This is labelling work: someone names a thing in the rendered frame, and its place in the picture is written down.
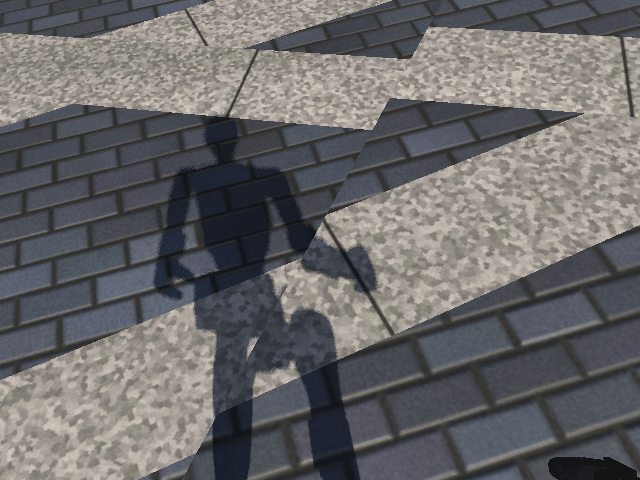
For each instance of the robot right hand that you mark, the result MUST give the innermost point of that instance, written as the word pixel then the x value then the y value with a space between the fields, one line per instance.
pixel 577 468

